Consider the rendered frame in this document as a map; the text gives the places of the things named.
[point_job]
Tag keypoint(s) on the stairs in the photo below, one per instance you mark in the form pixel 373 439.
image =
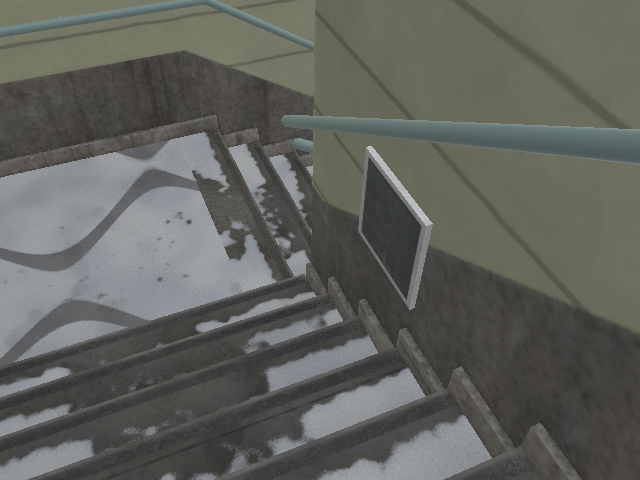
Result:
pixel 268 384
pixel 282 188

